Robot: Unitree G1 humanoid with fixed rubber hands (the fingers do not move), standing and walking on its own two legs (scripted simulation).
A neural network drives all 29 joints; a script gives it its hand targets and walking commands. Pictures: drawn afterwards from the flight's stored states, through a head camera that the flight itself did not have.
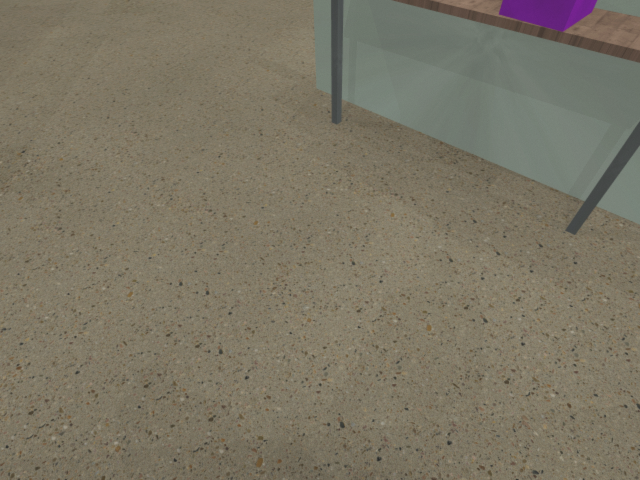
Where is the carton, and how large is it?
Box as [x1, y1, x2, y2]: [499, 0, 596, 31]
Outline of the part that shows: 499,14 562,31 591,12 596,0 503,0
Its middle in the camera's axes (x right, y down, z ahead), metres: +0.77 -0.83 +1.25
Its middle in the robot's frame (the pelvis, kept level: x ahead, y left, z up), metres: +1.53 -0.70 +0.03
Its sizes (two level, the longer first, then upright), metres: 0.220 0.217 0.156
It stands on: a table, 0.73 m high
